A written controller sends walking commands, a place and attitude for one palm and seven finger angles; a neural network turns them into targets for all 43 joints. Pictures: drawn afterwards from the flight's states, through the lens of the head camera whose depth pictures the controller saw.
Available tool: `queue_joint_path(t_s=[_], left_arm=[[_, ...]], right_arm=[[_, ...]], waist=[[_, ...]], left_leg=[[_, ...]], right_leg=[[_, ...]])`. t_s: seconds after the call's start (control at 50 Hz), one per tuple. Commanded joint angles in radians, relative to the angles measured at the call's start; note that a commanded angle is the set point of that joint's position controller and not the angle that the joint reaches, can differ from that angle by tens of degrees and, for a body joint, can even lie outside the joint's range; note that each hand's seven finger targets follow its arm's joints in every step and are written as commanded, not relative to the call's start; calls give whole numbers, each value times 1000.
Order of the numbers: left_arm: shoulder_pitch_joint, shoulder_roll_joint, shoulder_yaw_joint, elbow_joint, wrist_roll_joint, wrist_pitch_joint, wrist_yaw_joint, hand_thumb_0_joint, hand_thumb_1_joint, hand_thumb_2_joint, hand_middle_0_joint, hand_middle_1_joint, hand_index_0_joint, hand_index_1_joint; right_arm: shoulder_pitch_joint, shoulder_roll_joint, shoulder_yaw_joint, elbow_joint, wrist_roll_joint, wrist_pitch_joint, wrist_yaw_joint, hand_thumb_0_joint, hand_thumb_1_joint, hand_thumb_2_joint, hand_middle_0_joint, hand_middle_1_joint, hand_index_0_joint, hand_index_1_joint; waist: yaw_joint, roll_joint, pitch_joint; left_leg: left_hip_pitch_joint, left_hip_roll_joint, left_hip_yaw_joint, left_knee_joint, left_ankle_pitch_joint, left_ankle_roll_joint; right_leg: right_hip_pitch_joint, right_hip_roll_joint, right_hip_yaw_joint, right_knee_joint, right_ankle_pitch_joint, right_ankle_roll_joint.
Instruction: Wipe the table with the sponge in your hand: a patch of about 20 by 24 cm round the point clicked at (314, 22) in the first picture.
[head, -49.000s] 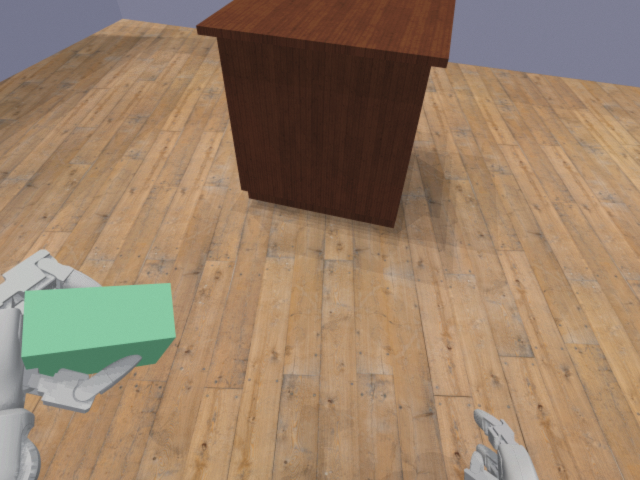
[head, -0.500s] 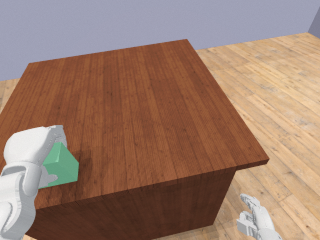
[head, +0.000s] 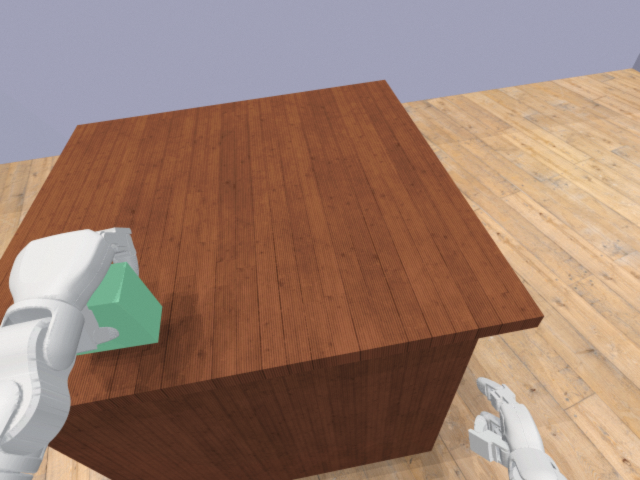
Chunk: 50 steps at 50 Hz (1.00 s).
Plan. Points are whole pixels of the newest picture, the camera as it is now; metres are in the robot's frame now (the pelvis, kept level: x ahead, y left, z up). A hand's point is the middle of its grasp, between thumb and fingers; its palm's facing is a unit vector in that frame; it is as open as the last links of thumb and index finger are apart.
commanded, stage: lift the sponge slowly off the table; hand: left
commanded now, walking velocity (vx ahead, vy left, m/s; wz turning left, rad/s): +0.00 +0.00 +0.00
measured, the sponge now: (104, 317) +0.24 +0.32 +0.09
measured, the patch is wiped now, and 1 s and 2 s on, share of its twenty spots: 1.00 1.00 1.00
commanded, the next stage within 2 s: bring the sponge back beside the body in 1.20 s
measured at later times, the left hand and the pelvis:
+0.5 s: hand (80, 274) +0.24 +0.31 +0.18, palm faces +0.08 -0.02 -1.00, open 9.3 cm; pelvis -0.01 -0.01 +0.00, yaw +0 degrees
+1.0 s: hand (79, 237) +0.26 +0.30 +0.21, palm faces +0.15 +0.00 -0.99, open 9.3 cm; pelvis -0.01 -0.01 +0.00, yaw +0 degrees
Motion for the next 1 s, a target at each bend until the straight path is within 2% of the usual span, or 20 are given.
queue_joint_path(t_s=[0.0, 0.06, 0.08, 0.16, 0.18, 0.24, 0.28, 0.34, 0.36, 0.48, 0.54, 0.58, 0.64, 0.68, 0.76, 0.78, 0.84, 0.88, 0.96, 0.98], left_arm=[[-227, 283, 189, -218, 21, 13, 32, 0, 100, 1300, -1200, -1600, -1200, -1600], [-248, 281, 177, -165, 19, 29, 18, 0, 100, 1300, -1200, -1600, -1200, -1600], [-293, 276, 174, -202, 12, 31, 12, 0, 100, 1300, -1200, -1600, -1200, -1600], [-353, 298, 163, -121, 22, 39, 2, 0, 100, 1300, -1200, -1600, -1200, -1600], [-387, 306, 170, -172, 19, 35, -2, 0, 100, 1300, -1200, -1600, -1200, -1600], [-346, 315, 177, -144, 17, 22, -11, 0, 100, 1300, -1200, -1600, -1200, -1600], [-347, 333, 202, -218, 4, 9, -20, 0, 100, 1300, -1200, -1600, -1200, -1600], [-328, 326, 194, -147, -3, 13, -28, 0, 100, 1300, -1200, -1600, -1200, -1600], [-347, 369, 228, -144, 1, 10, -25, 0, 100, 1300, -1200, -1600, -1200, -1600], [-400, 360, 218, -168, -13, 20, -32, 0, 100, 1300, -1200, -1600, -1200, -1600], [-437, 330, 168, -109, -8, 31, -40, 0, 100, 1300, -1200, -1600, -1200, -1600], [-484, 323, 158, -171, -5, 33, -47, 0, 100, 1300, -1200, -1600, -1200, -1600], [-488, 342, 158, -91, 5, 38, -52, 0, 100, 1300, -1200, -1600, -1200, -1600], [-562, 350, 158, -148, 14, 36, -56, 0, 100, 1300, -1200, -1600, -1200, -1600], [-525, 384, 194, -132, 14, 39, -50, 0, 100, 1300, -1200, -1600, -1200, -1600], [-535, 386, 205, -183, 9, 43, -52, 0, 100, 1300, -1200, -1600, -1200, -1600], [-476, 364, 193, -146, -5, 67, -55, 0, 100, 1300, -1200, -1600, -1200, -1600], [-489, 385, 215, -155, -11, 91, -64, 0, 100, 1300, -1200, -1600, -1200, -1600], [-520, 371, 174, -107, -13, 123, -87, 0, 100, 1300, -1200, -1600, -1200, -1600], [-538, 355, 163, -154, -17, 126, -96, 0, 100, 1300, -1200, -1600, -1200, -1600]], right_arm=[[-192, -103, -31, -179, -9, -56, 2, 0, -900, -900, 200, 300, 200, 300], [-185, -109, -31, -169, -2, -39, 5, 0, -900, -900, 200, 300, 200, 300], [-241, -99, -20, -192, 8, -52, 2, 0, -900, -900, 200, 300, 200, 300], [-193, -114, -29, -168, 5, -40, -5, 0, -900, -900, 200, 300, 200, 300], [-241, -104, -19, -188, 12, -54, -8, 0, -900, -900, 200, 300, 200, 300], [-189, -111, -29, -173, 1, -52, -8, 0, -900, -900, 200, 300, 200, 300], [-239, -99, -19, -197, 7, -66, -6, 0, -900, -900, 200, 300, 200, 300], [-187, -111, -26, -177, -1, -52, -7, 0, -900, -900, 200, 300, 200, 300], [-180, -115, -31, -169, 1, -48, -6, 0, -900, -900, 200, 300, 200, 300], [-234, -104, -19, -189, 13, -64, -10, 0, -900, -900, 200, 300, 200, 300], [-193, -116, -26, -173, 9, -56, -14, 0, -900, -900, 200, 300, 200, 300], [-248, -100, -14, -195, 20, -72, -16, 0, -900, -900, 200, 300, 200, 300], [-196, -115, -23, -170, 8, -62, -20, 0, -900, -900, 200, 300, 200, 300], [-247, -103, -12, -189, 20, -72, -19, 0, -900, -900, 200, 300, 200, 300], [-203, -107, -21, -176, 5, -62, -11, 0, -900, -900, 200, 300, 200, 300], [-254, -97, -11, -196, 13, -71, -9, 0, -900, -900, 200, 300, 200, 300], [-210, -106, -19, -184, 3, -54, 1, 0, -900, -900, 200, 300, 200, 300], [-257, -103, -11, -197, 15, -54, 3, 0, -900, -900, 200, 300, 200, 300], [-213, -118, -17, -189, 17, -32, 1, 0, -900, -900, 200, 300, 200, 300], [-266, -106, -6, -212, 27, -46, 0, 0, -900, -900, 200, 300, 200, 300]], waist=[[16, -6, -237], [2, -44, -192], [1, -31, -187], [-7, -41, -180], [-4, -5, -204], [1, -24, -238], [8, 21, -258], [-1, -27, -205], [1, -23, -202], [1, -5, -197], [-10, -21, -185], [-6, 12, -212], [-9, -45, -203], [-8, -4, -231], [14, -7, -268], [20, 15, -284], [24, -25, -261], [23, -26, -242], [9, -57, -217], [9, -37, -231]], left_leg=[[5, -2, -53, -42, 300, 14], [-13, 1, -49, -57, 253, 12], [-11, 0, -60, -60, 231, 13], [-17, -3, -48, -59, 198, 15], [-4, -4, -57, -58, 198, 15], [4, -6, -50, -42, 244, 15], [12, -7, -64, -37, 246, 15], [-12, -2, -50, -35, 229, 13], [-17, -2, -53, -37, 222, 13], [-16, -4, -66, -41, 199, 10], [-22, -1, -57, -51, 182, 10], [-6, -3, -69, -56, 177, 10], [-21, -2, -58, -53, 170, 12], [-9, -2, -71, -64, 164, 10], [-12, -4, -64, -56, 222, 8], [-6, -5, -76, -54, 233, 7], [-25, -1, -59, -49, 249, 4], [-39, -2, -69, -47, 240, 3], [-49, 2, -56, -51, 211, 7], [-39, 0, -65, -48, 208, 9]], right_leg=[[130, -12, 80, -17, 208, -47], [98, -10, 72, -37, 158, -34], [91, -3, 113, -43, 133, -46], [75, -15, 85, -52, 94, -36], [84, -7, 123, -49, 92, -49], [112, -20, 89, -36, 158, -42], [122, -14, 135, -28, 165, -54], [97, -26, 98, -38, 154, -40], [90, -24, 106, -38, 140, -40], [75, -15, 143, -43, 106, -51], [64, -23, 96, -49, 92, -39], [71, -15, 133, -46, 78, -51], [72, -28, 101, -49, 81, -40], [77, -15, 135, -48, 62, -53], [115, -29, 106, -26, 132, -48], [126, -19, 148, -21, 143, -62], [122, -32, 104, -16, 174, -49], [107, -21, 150, -14, 164, -57], [76, -30, 102, -20, 135, -36], [75, -21, 136, -20, 129, -47]])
